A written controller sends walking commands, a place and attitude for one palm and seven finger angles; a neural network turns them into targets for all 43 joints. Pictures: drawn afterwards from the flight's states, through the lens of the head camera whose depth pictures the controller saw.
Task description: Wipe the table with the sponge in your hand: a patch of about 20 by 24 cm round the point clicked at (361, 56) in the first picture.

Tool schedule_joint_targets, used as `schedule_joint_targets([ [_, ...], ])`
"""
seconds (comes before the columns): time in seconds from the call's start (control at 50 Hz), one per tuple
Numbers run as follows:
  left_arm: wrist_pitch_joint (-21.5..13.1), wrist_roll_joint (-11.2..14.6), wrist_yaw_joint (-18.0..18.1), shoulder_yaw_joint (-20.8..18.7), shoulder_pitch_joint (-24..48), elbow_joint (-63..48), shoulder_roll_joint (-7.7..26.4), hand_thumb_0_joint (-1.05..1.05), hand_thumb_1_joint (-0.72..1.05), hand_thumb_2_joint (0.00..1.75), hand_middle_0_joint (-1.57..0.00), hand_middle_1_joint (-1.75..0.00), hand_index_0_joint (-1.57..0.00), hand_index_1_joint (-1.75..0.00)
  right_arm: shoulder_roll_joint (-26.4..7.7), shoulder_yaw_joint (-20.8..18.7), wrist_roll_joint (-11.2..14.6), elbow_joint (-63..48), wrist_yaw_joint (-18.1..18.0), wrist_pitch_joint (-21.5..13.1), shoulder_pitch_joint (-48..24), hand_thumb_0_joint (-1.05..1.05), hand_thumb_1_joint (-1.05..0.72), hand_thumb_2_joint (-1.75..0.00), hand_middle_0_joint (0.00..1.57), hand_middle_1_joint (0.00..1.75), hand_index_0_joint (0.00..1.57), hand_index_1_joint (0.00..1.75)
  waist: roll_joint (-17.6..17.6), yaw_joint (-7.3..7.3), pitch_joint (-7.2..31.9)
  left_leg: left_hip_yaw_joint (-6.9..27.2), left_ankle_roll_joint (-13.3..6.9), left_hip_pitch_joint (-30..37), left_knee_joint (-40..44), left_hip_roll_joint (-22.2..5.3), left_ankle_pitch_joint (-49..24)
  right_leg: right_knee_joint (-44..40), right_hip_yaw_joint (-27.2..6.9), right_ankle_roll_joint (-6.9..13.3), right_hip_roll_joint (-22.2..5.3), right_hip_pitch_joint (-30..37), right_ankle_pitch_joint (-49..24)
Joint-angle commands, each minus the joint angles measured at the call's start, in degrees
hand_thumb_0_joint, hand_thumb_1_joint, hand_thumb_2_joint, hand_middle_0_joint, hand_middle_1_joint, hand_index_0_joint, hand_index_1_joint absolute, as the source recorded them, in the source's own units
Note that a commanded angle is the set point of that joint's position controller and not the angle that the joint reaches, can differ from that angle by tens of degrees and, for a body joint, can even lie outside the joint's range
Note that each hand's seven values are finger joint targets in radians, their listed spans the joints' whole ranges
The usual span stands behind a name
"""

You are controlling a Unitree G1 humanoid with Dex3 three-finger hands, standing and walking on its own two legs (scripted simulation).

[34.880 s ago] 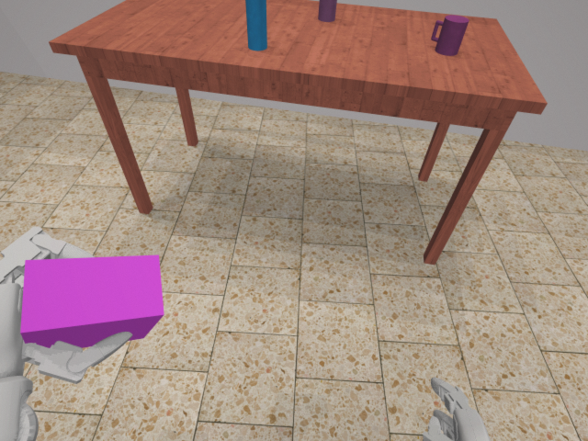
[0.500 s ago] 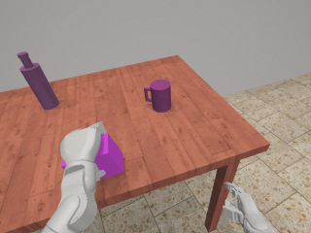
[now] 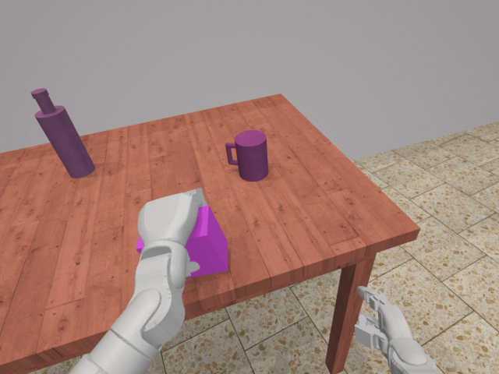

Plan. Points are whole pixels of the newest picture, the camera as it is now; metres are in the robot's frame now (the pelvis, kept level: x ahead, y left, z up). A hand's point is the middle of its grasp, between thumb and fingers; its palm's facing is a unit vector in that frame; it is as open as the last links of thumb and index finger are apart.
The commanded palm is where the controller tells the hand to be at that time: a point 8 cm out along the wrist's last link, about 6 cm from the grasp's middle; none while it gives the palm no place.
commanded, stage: wipe forward along the third lane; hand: left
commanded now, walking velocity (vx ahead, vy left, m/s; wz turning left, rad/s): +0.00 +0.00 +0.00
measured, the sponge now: (190, 250) +0.30 +0.16 +0.07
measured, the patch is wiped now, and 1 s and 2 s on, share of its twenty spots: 0.75 0.95 1.00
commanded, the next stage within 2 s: wipe back along the third lane in 1.68 s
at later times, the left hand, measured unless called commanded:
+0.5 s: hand (190, 218) +0.34 +0.17 +0.11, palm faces +0.09 -0.10 -0.99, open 10.1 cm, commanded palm +0.31 +0.17 +0.14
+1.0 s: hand (185, 201) +0.38 +0.19 +0.10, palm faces +0.00 -0.04 -1.00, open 10.1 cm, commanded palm +0.36 +0.20 +0.13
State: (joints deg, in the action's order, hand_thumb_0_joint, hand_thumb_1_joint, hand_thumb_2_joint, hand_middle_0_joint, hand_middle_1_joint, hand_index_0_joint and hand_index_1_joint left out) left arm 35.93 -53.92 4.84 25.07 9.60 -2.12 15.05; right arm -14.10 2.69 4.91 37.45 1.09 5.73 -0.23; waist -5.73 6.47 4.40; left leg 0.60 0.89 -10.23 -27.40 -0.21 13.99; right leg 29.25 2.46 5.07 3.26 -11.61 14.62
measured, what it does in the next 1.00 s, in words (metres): stands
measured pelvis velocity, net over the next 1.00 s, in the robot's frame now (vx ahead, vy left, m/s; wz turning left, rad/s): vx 0.00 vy -0.01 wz -0.01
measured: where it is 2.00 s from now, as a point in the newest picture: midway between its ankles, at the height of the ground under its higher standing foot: outside the picture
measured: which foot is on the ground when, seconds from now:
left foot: down 0.00-1.00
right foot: down 0.00-1.00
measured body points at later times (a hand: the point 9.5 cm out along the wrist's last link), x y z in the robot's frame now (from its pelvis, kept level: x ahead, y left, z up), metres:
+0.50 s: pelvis +0.00 -0.01 +0.00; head -0.04 -0.05 +0.45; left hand +0.33 +0.17 +0.16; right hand +0.23 -0.22 -0.08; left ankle +0.01 +0.14 -0.74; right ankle +0.02 -0.06 -0.74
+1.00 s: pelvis +0.00 -0.01 +0.00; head -0.02 -0.05 +0.45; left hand +0.38 +0.19 +0.16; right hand +0.20 -0.24 -0.10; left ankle +0.01 +0.14 -0.74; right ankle +0.02 -0.06 -0.74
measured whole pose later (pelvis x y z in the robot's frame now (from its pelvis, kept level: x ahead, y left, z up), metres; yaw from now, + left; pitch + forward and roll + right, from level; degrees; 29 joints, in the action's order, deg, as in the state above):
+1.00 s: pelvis +0.00 -0.01 +0.00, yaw -1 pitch +2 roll +1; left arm 34.5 -54.7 3.6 17.7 33.6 34.4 14.9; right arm -15.5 2.8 5.2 40.0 -3.8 7.3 4.5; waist -4.0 2.3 7.2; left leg 0.3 0.6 -16.5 -27.1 -0.8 13.3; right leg 28.8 2.1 5.5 4.0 -18.0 13.5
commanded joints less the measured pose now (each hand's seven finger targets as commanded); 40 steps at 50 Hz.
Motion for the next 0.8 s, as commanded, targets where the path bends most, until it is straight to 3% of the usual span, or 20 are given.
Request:
schedule_joint_targets([
  [0.0,-1.65,0.77,1.28,-4.23,15.57,-7.65,1.53,0.0,0.1,1.3,-1.2,-1.6,-1.2,-1.6,-3.95,-1.68,0.32,-10.56,0.32,-3.23,-15.51,0.0,-0.9,-0.9,0.2,0.3,0.2,0.3,10.09,-0.82,7.36,-1.34,-3.37,1.12,1.68,2.48,-5.9,-8.98,-7.43,-1.67,-2.4,1.81,-2.78],
  [0.02,-1.43,0.92,1.17,-2.34,16.02,-7.49,-0.46,0.0,0.1,1.3,-1.2,-1.6,-1.2,-1.6,-3.75,-1.57,0.27,-10.81,0.35,-3.29,-15.6,0.0,-0.9,-0.9,0.2,0.3,0.2,0.3,11.21,-1.03,7.68,-1.89,-3.52,1.02,1.39,2.56,-6.68,-8.67,-6.3,-1.96,-2.68,2.47,-4.2],
  [0.06,-1.14,1.06,1.25,-3.38,16.46,-5.18,0.38,0.0,0.1,1.3,-1.2,-1.6,-1.2,-1.6,-4.05,-1.69,0.23,-10.11,0.24,-2.86,-15.19,0.0,-0.9,-0.9,0.2,0.3,0.2,0.3,11.74,-1.23,6.97,-1.96,-3.35,0.26,1.59,2.45,-6.52,-8.84,-6.52,-2.15,-2.7,2.42,-4.94],
  [0.1,-0.61,0.58,1.46,-7.32,16.92,-3.72,4.51,0.0,0.1,1.3,-1.2,-1.6,-1.2,-1.6,-4.5,-1.54,0.21,-9.81,-0.16,-2.33,-15.58,0.0,-0.9,-0.9,0.2,0.3,0.2,0.3,10.75,-0.92,6.06,-1.68,-3.15,-0.19,1.88,2.37,-5.85,-9.31,-8.2,-1.76,-2.58,2.07,-4.07],
  [0.12,-0.3,0.57,1.36,-4.91,18.28,-2.62,1.91,0.0,0.1,1.3,-1.2,-1.6,-1.2,-1.6,-4.1,-1.38,0.3,-10.02,-0.34,-2.3,-15.62,0.0,-0.9,-0.9,0.2,0.3,0.2,0.3,10.82,-1.32,5.63,-2.44,-3.22,-0.71,1.82,2.49,-5.26,-9.35,-7.23,-2.14,-2.94,1.88,-2.89],
  [0.16,-0.15,0.42,1.18,-5.41,19.05,0.24,2.37,0.0,0.1,1.3,-1.2,-1.6,-1.2,-1.6,-4.46,-1.49,0.32,-9.3,-0.77,-2.11,-14.99,0.0,-0.9,-0.9,0.2,0.3,0.2,0.3,10.62,-1.6,4.48,-2.19,-3.15,-0.82,2.01,2.33,-4.89,-9.71,-7.14,-2.06,-2.75,0.71,-2.36],
  [0.2,0.09,-0.36,1.21,-7.73,22.31,1.77,5.35,0.0,0.1,1.3,-1.2,-1.6,-1.2,-1.6,-4.74,-1.27,0.4,-9.09,-1.33,-1.84,-15.09,0.0,-0.9,-0.9,0.2,0.3,0.2,0.3,9.07,-1.66,4.16,-1.87,-3.01,-0.97,2.47,2.42,-3.48,-10.06,-8.28,-1.66,-2.6,-0.34,0.16],
  [0.22,0.3,-0.5,1.13,-5.25,23.46,2.54,2.71,0.0,0.1,1.3,-1.2,-1.6,-1.2,-1.6,-4.51,-1.24,0.49,-9.48,-1.51,-1.91,-14.93,0.0,-0.9,-0.9,0.2,0.3,0.2,0.3,9.43,-1.89,5.44,-2.37,-3.11,-1.1,2.34,2.53,-3.52,-9.51,-7.02,-1.89,-2.83,0.14,0.33],
  [0.26,0.55,-0.62,1.19,-5.52,23.17,5.86,2.69,0.0,0.1,1.3,-1.2,-1.6,-1.2,-1.6,-4.76,-1.49,0.43,-8.93,-1.7,-1.93,-14.01,0.0,-0.9,-0.9,0.2,0.3,0.2,0.3,10.14,-1.84,6.61,-2.46,-3.08,-1.57,2.07,2.59,-3.83,-9.43,-7.1,-2.09,-2.89,0.69,-0.65],
  [0.3,1.21,-0.78,1.36,-9.64,22.68,7.89,6.86,0.0,0.1,1.3,-1.2,-1.6,-1.2,-1.6,-5.14,-1.43,0.35,-8.92,-2.0,-1.5,-14.21,0.0,-0.9,-0.9,0.2,0.3,0.2,0.3,10.29,-1.15,7.1,-2.19,-2.9,-2.5,2.28,2.68,-3.51,-9.64,-8.42,-1.94,-2.85,1.6,-0.58],
  [0.36,2.18,-0.68,1.22,-6.87,24.72,11.66,3.62,0.0,0.1,1.3,-1.2,-1.6,-1.2,-1.6,-5.11,-1.39,0.59,-8.78,-2.26,-1.32,-13.76,0.0,-0.9,-0.9,0.2,0.3,0.2,0.3,11.76,-1.8,7.43,-2.73,-2.89,-3.56,2.18,2.67,-3.52,-9.29,-7.39,-2.44,-3.08,1.71,-1.21],
  [0.4,2.75,-1.14,1.38,-10.83,23.91,13.35,7.8,0.0,0.1,1.3,-1.2,-1.6,-1.2,-1.6,-5.56,-1.51,0.33,-8.65,-2.39,-1.2,-13.61,0.0,-0.9,-0.9,0.2,0.3,0.2,0.3,11.97,-0.94,8.71,-2.46,-2.87,-3.96,2.13,2.78,-4.16,-9.25,-8.47,-2.33,-3.02,2.97,-2.26],
  [0.46,3.86,-1.14,1.02,-7.89,23.81,14.98,4.59,0.0,0.1,1.3,-1.2,-1.6,-1.2,-1.6,-5.5,-1.49,0.46,-8.73,-2.17,-1.14,-13.72,0.0,-0.9,-0.9,0.2,0.3,0.2,0.3,12.55,-1.45,8.69,-3.05,-2.9,-4.71,1.82,2.83,-5.33,-8.54,-7.57,-2.74,-3.31,3.63,-5.88],
  [0.5,4.36,-1.53,0.69,-9.21,25.78,16.6,6.2,0.0,0.1,1.3,-1.2,-1.6,-1.2,-1.6,-5.76,-1.45,0.59,-8.38,-2.21,-0.93,-13.53,0.0,-0.9,-0.9,0.2,0.3,0.2,0.3,11.13,-1.67,7.82,-2.49,-2.89,-4.84,2.23,2.76,-5.01,-8.64,-7.99,-2.41,-2.99,2.54,-5.28],
  [0.52,4.54,-1.68,0.54,-7.52,26.7,17.34,4.68,0.0,0.1,1.3,-1.2,-1.6,-1.2,-1.6,-5.71,-1.41,0.6,-8.34,-2.17,-0.97,-13.29,0.0,-0.9,-0.9,0.2,0.3,0.2,0.3,10.82,-1.97,7.9,-2.81,-2.96,-4.96,2.27,2.79,-4.72,-8.2,-7.11,-2.57,-3.13,2.48,-5.07],
  [0.56,4.9,-1.84,0.18,-7.64,27.56,19.95,5.36,0.0,0.1,1.3,-1.2,-1.6,-1.2,-1.6,-6.01,-1.38,0.56,-7.98,-2.47,-1.09,-13.0,0.0,-0.9,-0.9,0.2,0.3,0.2,0.3,12.02,-2.23,6.82,-2.94,-3.01,-5.63,2.06,2.85,-3.91,-8.92,-7.62,-2.84,-3.23,1.69,-3.78],
  [0.6,4.4,-1.88,0.02,-10.11,29.87,20.72,8.06,0.0,0.1,1.3,-1.2,-1.6,-1.2,-1.6,-6.14,-1.53,0.53,-7.81,-2.79,-1.11,-12.45,0.0,-0.9,-0.9,0.2,0.3,0.2,0.3,12.64,-2.21,7.53,-2.55,-2.99,-5.84,2.09,2.95,-3.68,-9.32,-8.51,-2.73,-3.2,2.09,-3.0],
  [0.66,3.8,-1.75,-0.43,-8.79,28.91,24.71,6.21,0.0,0.1,1.3,-1.2,-1.6,-1.2,-1.6,-6.27,-1.53,0.43,-7.41,-3.32,-1.29,-11.19,0.0,-0.9,-0.9,0.2,0.3,0.2,0.3,12.82,-2.58,7.0,-3.05,-3.07,-6.45,1.81,3.02,-3.35,-9.35,-8.18,-3.1,-3.45,1.44,-3.28],
  [0.72,2.91,-1.98,-0.81,-9.91,31.45,28.2,7.8,0.0,0.1,1.3,-1.2,-1.6,-1.2,-1.6,-6.69,-1.49,0.4,-7.05,-3.92,-1.13,-9.92,0.0,-0.9,-0.9,0.2,0.3,0.2,0.3,13.76,-3.16,7.13,-2.76,-2.98,-7.18,1.87,2.87,-2.51,-9.43,-8.46,-3.19,-3.43,0.75,-1.96],
  [0.78,1.83,-2.19,-0.76,-10.14,33.37,30.56,7.89,0.0,0.1,1.3,-1.2,-1.6,-1.2,-1.6,-6.76,-1.54,0.35,-6.69,-4.24,-1.08,-8.81,0.0,-0.9,-0.9,0.2,0.3,0.2,0.3,11.95,-3.48,7.49,-2.78,-2.85,-7.36,1.71,2.8,-2.61,-9.16,-8.3,-3.0,-3.53,0.06,-2.86],
])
